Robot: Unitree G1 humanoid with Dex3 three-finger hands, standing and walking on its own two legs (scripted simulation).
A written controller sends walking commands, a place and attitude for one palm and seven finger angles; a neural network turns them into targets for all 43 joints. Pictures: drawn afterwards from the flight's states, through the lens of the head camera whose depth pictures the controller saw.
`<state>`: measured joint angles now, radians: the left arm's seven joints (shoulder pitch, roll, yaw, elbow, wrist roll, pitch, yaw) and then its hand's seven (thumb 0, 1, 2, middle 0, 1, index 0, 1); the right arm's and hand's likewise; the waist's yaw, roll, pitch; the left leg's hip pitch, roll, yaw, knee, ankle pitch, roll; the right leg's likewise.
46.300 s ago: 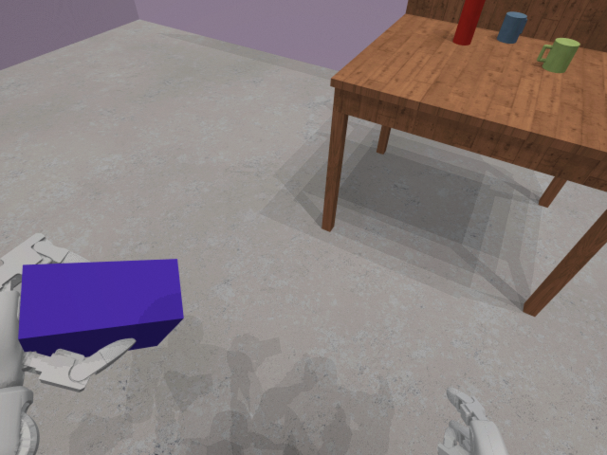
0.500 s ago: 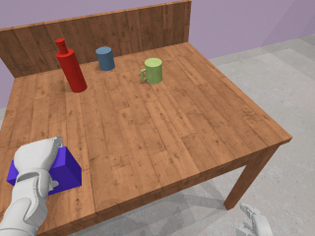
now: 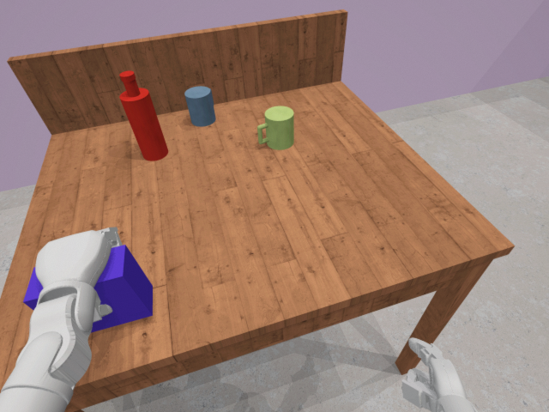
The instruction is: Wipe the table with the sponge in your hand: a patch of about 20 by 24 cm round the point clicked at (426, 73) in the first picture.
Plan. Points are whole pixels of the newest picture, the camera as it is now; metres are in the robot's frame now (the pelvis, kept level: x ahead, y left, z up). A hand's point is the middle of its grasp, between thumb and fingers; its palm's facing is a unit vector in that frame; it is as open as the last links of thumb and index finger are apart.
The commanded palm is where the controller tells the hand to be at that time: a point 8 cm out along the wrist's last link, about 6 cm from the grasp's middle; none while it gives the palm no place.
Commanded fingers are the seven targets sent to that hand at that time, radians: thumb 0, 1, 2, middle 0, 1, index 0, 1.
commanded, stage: lift the sponge slowly off the table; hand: left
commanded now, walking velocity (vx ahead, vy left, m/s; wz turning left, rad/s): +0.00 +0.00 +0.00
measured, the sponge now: (102, 299) +0.25 +0.33 +0.01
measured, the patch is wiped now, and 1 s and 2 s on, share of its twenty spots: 1.00 1.00 1.00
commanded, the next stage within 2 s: bring the sponge back beside the body in 1.20 s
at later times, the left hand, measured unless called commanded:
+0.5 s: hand (85, 260) +0.26 +0.32 +0.10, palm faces +0.01 -0.04 -1.00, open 9.6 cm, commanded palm +0.24 +0.31 +0.16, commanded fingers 0.00 0.10 1.30 -1.20 -1.60 -1.20 -1.60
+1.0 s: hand (67, 240) +0.27 +0.34 +0.13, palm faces +0.04 -0.04 -1.00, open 9.6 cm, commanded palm +0.24 +0.32 +0.19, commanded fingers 0.00 0.10 1.30 -1.20 -1.60 -1.20 -1.60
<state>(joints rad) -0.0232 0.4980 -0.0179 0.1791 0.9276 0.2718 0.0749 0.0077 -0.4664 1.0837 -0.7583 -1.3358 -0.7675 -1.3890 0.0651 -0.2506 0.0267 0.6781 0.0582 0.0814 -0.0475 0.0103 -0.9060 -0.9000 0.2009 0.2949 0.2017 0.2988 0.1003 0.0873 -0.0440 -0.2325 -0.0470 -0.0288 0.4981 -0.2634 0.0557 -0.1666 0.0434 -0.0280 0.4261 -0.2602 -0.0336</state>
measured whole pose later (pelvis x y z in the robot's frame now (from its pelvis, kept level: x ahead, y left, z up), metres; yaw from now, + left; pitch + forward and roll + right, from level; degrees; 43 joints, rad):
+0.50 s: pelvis -0.01 -0.02 +0.00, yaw -1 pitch -1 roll -1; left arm -0.06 0.57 0.05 0.19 0.88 0.25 0.01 0.00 -0.47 1.08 -0.76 -1.33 -0.77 -1.39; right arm 0.09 -0.28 0.01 0.70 0.07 0.09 -0.05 0.01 -0.91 -0.90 0.20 0.29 0.20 0.30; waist 0.08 0.10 -0.03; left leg -0.19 -0.03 -0.02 0.46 -0.24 0.03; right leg -0.14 0.06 -0.01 0.40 -0.24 -0.05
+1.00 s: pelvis -0.01 -0.01 +0.00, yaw -1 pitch -2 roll -1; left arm -0.15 0.62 0.06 0.18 0.87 0.31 -0.07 0.00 -0.47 1.08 -0.76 -1.33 -0.77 -1.39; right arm 0.05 -0.27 0.04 0.68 0.07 0.09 -0.05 0.01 -0.91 -0.90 0.20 0.29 0.20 0.30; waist 0.09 0.10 -0.02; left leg -0.18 -0.04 -0.02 0.44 -0.22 0.05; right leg -0.12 0.05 -0.01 0.38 -0.22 -0.04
